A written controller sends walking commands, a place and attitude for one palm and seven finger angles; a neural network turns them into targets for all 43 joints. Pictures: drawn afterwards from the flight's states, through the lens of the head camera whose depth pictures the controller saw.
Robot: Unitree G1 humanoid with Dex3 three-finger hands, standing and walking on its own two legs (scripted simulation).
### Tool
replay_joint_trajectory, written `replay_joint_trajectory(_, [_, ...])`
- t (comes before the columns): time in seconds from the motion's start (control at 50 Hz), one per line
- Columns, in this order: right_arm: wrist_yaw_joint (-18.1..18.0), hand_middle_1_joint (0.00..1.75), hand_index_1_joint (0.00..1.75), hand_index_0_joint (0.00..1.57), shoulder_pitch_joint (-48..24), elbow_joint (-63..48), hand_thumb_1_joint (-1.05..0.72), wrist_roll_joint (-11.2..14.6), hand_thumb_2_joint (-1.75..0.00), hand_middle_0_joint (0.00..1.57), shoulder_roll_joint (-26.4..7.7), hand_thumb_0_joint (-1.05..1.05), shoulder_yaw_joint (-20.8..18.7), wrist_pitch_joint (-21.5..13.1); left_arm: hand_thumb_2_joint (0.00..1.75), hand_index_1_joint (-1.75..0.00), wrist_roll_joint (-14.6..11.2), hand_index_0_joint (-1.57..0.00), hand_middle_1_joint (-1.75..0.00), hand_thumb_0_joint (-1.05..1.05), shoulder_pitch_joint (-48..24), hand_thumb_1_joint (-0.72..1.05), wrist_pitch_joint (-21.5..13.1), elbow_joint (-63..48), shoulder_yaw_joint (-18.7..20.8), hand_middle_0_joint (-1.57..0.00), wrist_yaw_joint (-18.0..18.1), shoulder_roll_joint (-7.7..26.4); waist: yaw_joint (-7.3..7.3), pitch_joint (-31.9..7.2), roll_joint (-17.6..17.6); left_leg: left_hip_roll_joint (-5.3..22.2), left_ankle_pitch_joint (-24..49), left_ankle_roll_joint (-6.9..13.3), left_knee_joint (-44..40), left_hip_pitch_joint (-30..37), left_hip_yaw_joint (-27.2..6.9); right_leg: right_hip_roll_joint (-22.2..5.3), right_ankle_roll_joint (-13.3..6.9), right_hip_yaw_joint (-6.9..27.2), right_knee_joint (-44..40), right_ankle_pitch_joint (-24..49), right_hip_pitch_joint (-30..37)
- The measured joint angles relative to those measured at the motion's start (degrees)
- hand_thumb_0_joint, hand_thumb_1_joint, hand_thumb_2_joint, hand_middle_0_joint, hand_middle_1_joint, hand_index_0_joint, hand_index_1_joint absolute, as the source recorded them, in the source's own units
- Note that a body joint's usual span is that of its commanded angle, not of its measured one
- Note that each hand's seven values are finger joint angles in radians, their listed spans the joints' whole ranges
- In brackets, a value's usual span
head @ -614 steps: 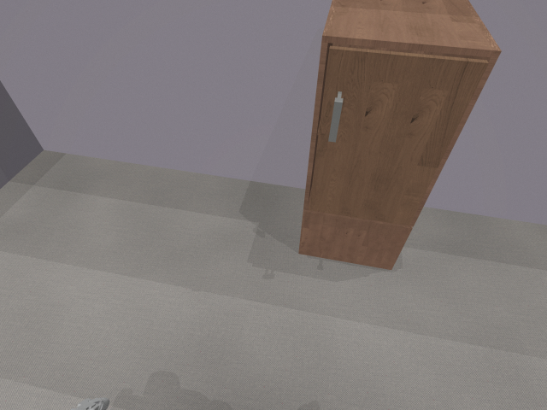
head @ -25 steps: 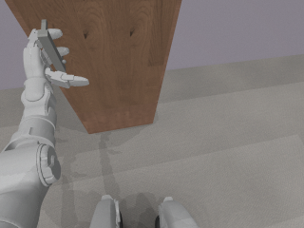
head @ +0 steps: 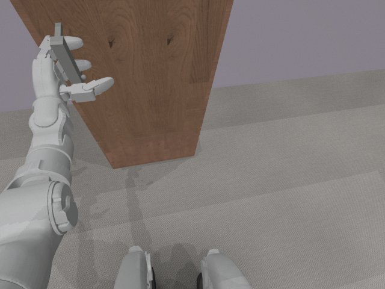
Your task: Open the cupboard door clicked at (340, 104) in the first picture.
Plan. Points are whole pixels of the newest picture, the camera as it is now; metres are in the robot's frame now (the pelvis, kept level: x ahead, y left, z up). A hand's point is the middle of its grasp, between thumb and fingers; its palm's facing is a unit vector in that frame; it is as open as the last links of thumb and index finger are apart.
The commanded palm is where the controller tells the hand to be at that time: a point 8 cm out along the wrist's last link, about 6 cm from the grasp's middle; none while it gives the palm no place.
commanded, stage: close the thumb around the handle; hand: left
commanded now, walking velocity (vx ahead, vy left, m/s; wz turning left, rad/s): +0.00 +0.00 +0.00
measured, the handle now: (69, 59) +0.57 +0.21 +0.07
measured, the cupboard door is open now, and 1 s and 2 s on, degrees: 0 19 44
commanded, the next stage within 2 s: pull the door open along its arc in 0.36 s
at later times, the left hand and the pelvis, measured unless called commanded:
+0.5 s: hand (83, 78) +0.52 +0.18 +0.07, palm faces +0.14 -0.99 -0.01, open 5.7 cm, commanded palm +0.49 +0.21 +0.07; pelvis +0.00 +0.00 +0.00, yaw +0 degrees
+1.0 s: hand (104, 119) +0.42 +0.13 +0.08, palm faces +0.25 -0.96 +0.09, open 6.0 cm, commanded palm +0.37 +0.17 +0.07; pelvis +0.02 +0.00 +0.02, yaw +0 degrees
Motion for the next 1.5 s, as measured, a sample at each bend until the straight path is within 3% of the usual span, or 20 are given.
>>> replay_joint_trajectory(0.3, [0.28,0.3,0.3,0.2,0.97,0.68,-0.91,-0.09,-0.9,0.21,0.19,0.0,-0.21,0.15,0.83,-1.33,-0.34,-0.37,-1.33,0.01,1.61,0.73,-0.32,-0.7,-0.45,-0.38,0.98,-1.09,0.41,-0.22,0.2,-0.09,0.14,0.16,-0.79,1.26,0.33,-0.08,0.19,0.34,-0.84,0.28,1.17])
replay_joint_trajectory(0.5, [0.04,0.3,0.3,0.2,0.23,0.68,-0.91,-0.21,-0.9,0.21,-0.15,0.0,-0.18,-0.13,0.83,-1.35,0.2,-0.36,-1.35,0.01,-0.16,0.74,-0.71,0.86,-0.69,-0.37,1.25,-0.66,0.22,-0.13,0.03,-0.31,0.29,0.08,-0.28,0.32,-0.13,-0.21,0.07,-0.09,-0.22,0.15,0.39])
replay_joint_trajectory(0.62, [0.08,0.3,0.3,0.2,0.18,-0.16,-0.91,0.05,-0.9,0.2,-0.19,0.0,-0.44,0.44,0.81,-1.35,-0.49,-0.36,-1.35,0.01,2.57,0.74,-0.18,-2.05,-0.05,-0.37,0.24,-0.92,0.4,-0.22,0.02,0.03,0.23,0.04,-0.75,1.15,0.47,0.05,0.04,0.55,-0.49,0.31,0.8])
replay_joint_trajectory(0.76, [0.61,0.3,0.3,0.2,0.79,-1.11,-0.91,1.04,-0.9,0.2,0.31,0.0,-0.98,1.26,0.77,-1.35,-3.03,-0.36,-1.35,0.01,11.81,0.73,-0.36,-10.65,-1.67,-0.37,-0.06,-5.42,2.04,-0.8,-0.04,0.12,0.25,0.02,-3.13,5.13,1.53,0.07,0.07,1.56,-2.55,0.57,4.18])
replay_joint_trajectory(0.9, [1.06,0.3,0.3,0.2,-0.25,-2.22,-0.91,1.9,-0.9,0.2,0.87,0.0,-1.62,0.85,0.74,-1.35,-4.66,-0.36,-1.35,0.01,23.99,0.72,-0.05,-22.6,-7.32,-0.36,1.35,-11.98,4.29,-1.61,-0.33,-0.32,0.41,-0.09,-5.8,10.0,1.96,-0.34,0.06,1.88,-4.95,0.64,8.86])
replay_joint_trajectory(0.94, [1.05,0.3,0.3,0.2,-1.05,-2.54,-0.91,1.55,-0.9,0.2,1.03,0.0,-1.96,0.26,0.74,-1.34,-4.88,-0.36,-1.35,0.01,27.04,0.71,0.64,-26.41,-9.11,-0.36,5.13,-15.19,5.26,-1.75,-0.38,-0.36,0.41,-0.17,-6.27,11.15,2.07,-0.38,0.06,1.98,-5.4,0.65,9.97])
replay_joint_trajectory(1.02, [1.9,0.3,0.3,0.2,-3.54,-3.14,-0.91,0.0,-0.9,0.2,1.55,0.0,-2.33,-0.99,0.75,-1.32,-2.67,-0.36,-1.35,0.02,32.39,0.69,1.14,-33.47,-12.93,-0.35,18.48,-23.08,6.52,-2.16,-0.55,-0.77,0.43,-0.3,-6.63,12.48,2.09,-0.77,0.02,1.95,-5.29,0.32,11.19])
replay_joint_trajectory(1.12, [3.01,0.3,0.3,0.2,-7.03,-3.49,-0.91,-2.23,-0.9,0.2,2.7,0.0,-2.65,-1.94,0.78,-1.32,4.41,-0.36,-1.34,0.02,36.08,0.69,2.89,-37.95,-18.6,-0.34,34.5,-30.68,7.7,-2.84,-0.52,-1.45,0.38,-0.65,-5.89,12.68,1.33,-1.37,-0.38,1.14,-3.86,-0.59,11.55])
replay_joint_trajectory(1.18, [2.93,0.3,0.3,0.2,-8.89,-3.26,-0.91,-3.26,-0.9,0.2,3.57,0.0,-2.58,-2.26,0.79,-1.32,8.32,-0.35,-1.34,0.01,37.59,0.7,4.83,-39.4,-21.72,-0.33,39.83,-33.35,8.43,-3.01,-0.54,-1.75,0.46,-0.99,-5.44,12.73,0.68,-1.59,-0.81,0.46,-3.0,-1.06,11.73])
replay_joint_trajectory(1.26, [2.28,0.3,0.3,0.2,-10.55,-3.14,-0.91,-3.58,-0.9,0.2,4.73,0.0,-2.32,-2.68,0.79,-1.32,10.27,-0.34,-1.33,0.01,40.23,0.71,6.99,-41.46,-26.34,-0.33,41.81,-34.02,9.2,-2.58,-0.48,-1.94,0.89,-1.56,-5.73,13.72,-0.08,-1.67,-1.46,-0.3,-2.75,-1.23,12.76])
replay_joint_trajectory(1.5, [2.18,0.3,0.3,0.2,-11.22,-3.06,-0.91,-2.31,-0.9,0.2,5.29,0.01,-0.91,-5.82,0.73,-1.34,7.35,-0.37,-1.32,0.01,50.79,0.68,12.49,-50.96,-37.81,-0.32,38.71,-31.84,9.3,-1.77,0.08,-1.96,2.54,-3.37,-9.27,18.57,-1.4,-1.45,-3.27,-1.67,-4.62,-0.92,17.18])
